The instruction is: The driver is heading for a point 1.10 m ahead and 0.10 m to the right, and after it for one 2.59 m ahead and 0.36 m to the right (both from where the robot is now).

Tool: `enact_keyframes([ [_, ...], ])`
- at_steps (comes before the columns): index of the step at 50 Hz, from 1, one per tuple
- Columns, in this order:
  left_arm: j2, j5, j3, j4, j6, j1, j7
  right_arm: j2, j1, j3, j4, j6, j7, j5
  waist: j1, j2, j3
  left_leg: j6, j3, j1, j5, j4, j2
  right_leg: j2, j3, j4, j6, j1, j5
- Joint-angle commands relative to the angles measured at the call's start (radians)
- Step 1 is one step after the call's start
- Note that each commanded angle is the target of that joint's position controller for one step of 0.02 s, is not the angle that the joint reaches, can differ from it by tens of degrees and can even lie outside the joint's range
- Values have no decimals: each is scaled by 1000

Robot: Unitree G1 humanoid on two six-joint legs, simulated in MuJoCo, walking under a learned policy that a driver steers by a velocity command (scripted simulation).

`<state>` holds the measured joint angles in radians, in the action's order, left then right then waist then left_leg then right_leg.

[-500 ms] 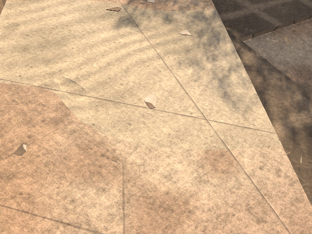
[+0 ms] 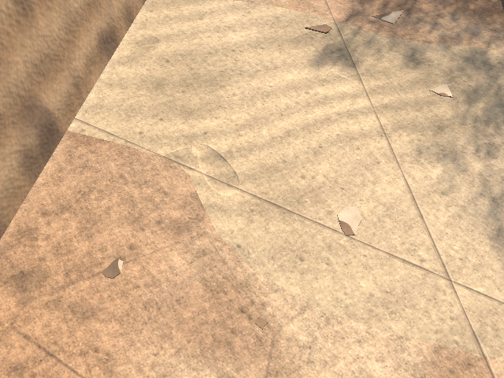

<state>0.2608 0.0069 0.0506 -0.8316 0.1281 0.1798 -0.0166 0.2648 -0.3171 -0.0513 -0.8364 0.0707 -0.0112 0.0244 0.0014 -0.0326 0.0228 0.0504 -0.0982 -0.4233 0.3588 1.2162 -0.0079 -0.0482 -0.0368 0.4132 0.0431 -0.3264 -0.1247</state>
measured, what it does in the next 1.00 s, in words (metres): walks ahead: left foot, then right foot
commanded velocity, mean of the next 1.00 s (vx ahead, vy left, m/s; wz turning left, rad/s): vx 0.50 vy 0.00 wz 0.07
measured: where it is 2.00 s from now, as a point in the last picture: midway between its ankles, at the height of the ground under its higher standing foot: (249, 199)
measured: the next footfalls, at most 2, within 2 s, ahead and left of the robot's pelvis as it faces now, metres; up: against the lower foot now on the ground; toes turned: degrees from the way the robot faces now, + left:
left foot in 0.34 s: +0.34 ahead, +0.16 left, +0.00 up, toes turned +4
right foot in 0.90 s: +0.66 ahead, -0.05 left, +0.00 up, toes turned -1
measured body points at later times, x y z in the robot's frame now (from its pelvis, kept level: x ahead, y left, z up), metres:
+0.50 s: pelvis +0.26 +0.08 +0.00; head +0.29 +0.10 +0.45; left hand +0.33 +0.35 -0.13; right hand +0.39 -0.18 -0.10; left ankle +0.30 +0.16 -0.74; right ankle +0.21 -0.08 -0.65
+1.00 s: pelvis +0.54 +0.03 -0.01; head +0.57 +0.02 +0.44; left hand +0.71 +0.29 -0.11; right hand +0.55 -0.24 -0.15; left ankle +0.37 +0.17 -0.65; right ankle +0.62 -0.05 -0.74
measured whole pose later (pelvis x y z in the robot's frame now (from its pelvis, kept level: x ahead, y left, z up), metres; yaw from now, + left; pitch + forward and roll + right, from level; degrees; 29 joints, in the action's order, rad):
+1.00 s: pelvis +0.54 +0.03 -0.01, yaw +2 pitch +2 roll +0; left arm 0.26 -0.01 0.04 -0.80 0.10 0.09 -0.04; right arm 0.26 -0.37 -0.04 -0.91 0.08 0.00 0.02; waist -0.03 -0.01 0.03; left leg 0.04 -0.05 -0.26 0.46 1.09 0.00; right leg -0.02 -0.06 0.55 0.07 -0.44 -0.15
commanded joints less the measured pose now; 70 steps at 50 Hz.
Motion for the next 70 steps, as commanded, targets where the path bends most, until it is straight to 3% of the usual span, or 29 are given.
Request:
enact_keyframes([
  [1, 74, 0, 14, 16, 11, 45, -7, 32, -31, -9, 71, 9, 4, -3, -13, 94, -51, 2, -15, -182, -49, -48, 111, 271, 309, -254, 197, 175, 30],
  [5, 140, -14, 30, -11, 9, 83, -1, 16, 95, 10, 127, 12, 7, -23, 4, 78, -11, -22, 28, -224, -172, -284, 145, 278, 218, -308, 217, 146, 100],
  [9, 169, -28, 32, -30, -9, 131, 3, 23, 225, 18, 159, 22, 20, -14, 48, 94, 5, -32, 82, -145, -343, -521, 106, 238, 119, -290, 171, 138, 116],
  [12, 179, -37, 30, -56, -22, 186, 1, 44, 304, 15, 193, 24, 31, -3, 70, 108, 18, -21, 89, -130, -340, -608, 88, 273, 132, -256, 151, 205, 77],
  [14, 190, -39, 32, -65, -33, 191, 3, 63, 319, 9, 210, 28, 38, -2, 58, 114, 21, 4, 97, -105, -286, -655, 75, 302, 144, -217, 134, 252, 73],
  [16, 194, -37, 29, -65, -46, 171, 6, 98, 212, -13, 184, 31, 38, -9, -17, 110, -30, 35, 135, 69, -255, -713, 31, 277, 111, -79, 99, 252, 242],
  [17, 163, -29, 18, -62, -48, 173, 8, 149, 56, -41, 138, 30, 31, -12, -84, 80, -120, 65, 123, 275, -251, -723, 34, 221, 58, 120, 68, 197, 329],
  [18, 105, 0, -8, -26, -43, 174, 12, 244, -134, -67, 110, 24, 19, -23, -145, -85, -271, 139, -142, 551, -262, -734, 256, 150, -11, 480, 21, -5, 78],
  [19, 9, -16, -33, -17, -20, 275, 7, 296, -161, -73, 100, 19, 28, -27, -82, -325, -347, 275, -581, 774, -65, -885, 413, 4, 34, 764, -15, -359, -428],
  [20, 130, -38, -6, -25, -5, 222, 4, 193, -137, -48, 107, 25, 35, -18, -101, -181, -274, 245, -590, 712, 3, -927, 393, 63, 132, 877, 1, -466, -421],
  [21, 160, -49, 5, -1, 1, 146, 1, 152, -65, -34, 120, 30, 36, -15, -82, -127, -171, 210, -444, 602, -72, -930, 361, 109, 121, 873, 19, -495, -317],
  [22, 145, -38, 3, 0, -3, 112, 7, 128, 8, -25, 132, 31, 41, -18, -50, -46, -125, 192, -332, 486, -189, -946, 316, 152, 106, 833, 13, -447, -229],
  [24, 117, -20, 7, 2, -22, 110, 8, 92, 72, -17, 135, 35, 47, -28, 2, -50, -79, 177, -203, 341, -308, -1007, 253, 196, 110, 743, 0, -352, -136],
  [29, 77, -9, 5, 30, -54, 31, 13, 119, 11, -29, 78, 49, 33, -24, 10, -14, -25, 194, -69, 309, -487, -1073, 227, 193, 96, 574, -37, -400, 17],
  [35, 47, -15, -7, 88, -40, -172, -6, 141, -79, -30, 19, 32, 11, -15, -56, -21, 27, 150, 21, 349, -414, -1096, 198, 148, 52, 248, -33, -373, 249],
  [40, 55, -25, -11, 145, -26, -288, -34, 152, -143, -34, -36, 11, 3, -9, -80, -30, 67, 141, 10, 494, -442, -1032, 259, 125, 45, 135, 3, -403, 161],
  [43, 87, -23, 1, 141, -18, -230, -44, 173, -115, -40, -41, -2, -2, -8, -30, -59, 19, 114, 18, 533, -671, -934, 268, 81, 9, 100, 43, -263, 58],
  [45, 158, -19, 41, 64, -19, 31, -30, 161, -83, -33, -32, -12, -5, -14, 99, -54, -144, 70, 81, 445, -898, -638, 191, 38, -25, 88, 96, 119, 89],
  [46, 238, -8, 61, 28, -24, 222, -17, 128, -94, -15, -4, -9, -8, -34, 153, 71, -299, 34, 123, 210, -573, -307, 124, 241, 211, 115, 164, 447, 126],
  [47, 278, -6, 68, 10, -28, 256, -24, -14, -239, 22, -11, 14, 8, -24, 69, 340, -429, -23, 61, -181, 177, 11, -61, 444, 702, -15, 318, 757, -105],
  [48, 182, -19, 43, 16, -28, 236, -22, 104, -162, -3, -20, 36, 12, -1, 113, 226, -370, -5, -57, -291, 210, 115, -13, 418, 740, -94, 275, 712, -215],
  [49, 151, -21, 32, 29, -28, 155, -18, 148, -60, -17, 14, 47, 15, 20, 97, 175, -216, 7, -25, -345, 118, 112, 37, 390, 584, -116, 230, 568, -173],
  [50, 134, -17, 26, 43, -27, 77, -18, 139, -8, -15, 26, 50, 8, 14, 61, 80, -137, 4, 6, -304, 19, 62, 91, 355, 471, -143, 208, 411, -63],
  [51, 109, -8, 20, 49, -25, 33, -21, 129, 17, -21, 29, 45, 2, -4, 32, 59, -82, -2, 15, -261, -34, 8, 120, 319, 392, -172, 200, 291, 27],
  [53, 87, 2, 15, 41, -16, 14, -26, 92, -30, -22, 19, 20, 0, -9, -16, 98, -74, -10, 10, -163, -88, -50, 152, 275, 304, -230, 197, 185, 89],
  [57, 127, -4, 26, 3, -10, 64, -11, 73, 49, -22, 49, -2, -6, -21, -16, 83, -16, -46, 30, -242, -205, -191, 169, 261, 203, -287, 211, 149, 195],
  [63, 150, -17, 27, -39, -29, 159, 11, 40, 253, -8, 101, 15, 11, -17, 53, 79, 22, -50, 76, -248, -465, -537, 128, 222, 106, -297, 158, 216, 184],
  [67, 159, -23, 29, -77, -47, 228, 13, 42, 366, -2, 144, 25, 35, -7, 91, 83, 54, -36, 89, -274, -429, -649, 101, 270, 117, -254, 160, 336, 178],
  [70, 170, -29, 35, -93, -62, 235, 21, 64, 380, -7, 168, 37, 51, -6, 65, 98, 51, -6, 81, -231, -328, -708, 80, 309, 155, -182, 143, 400, 257],
])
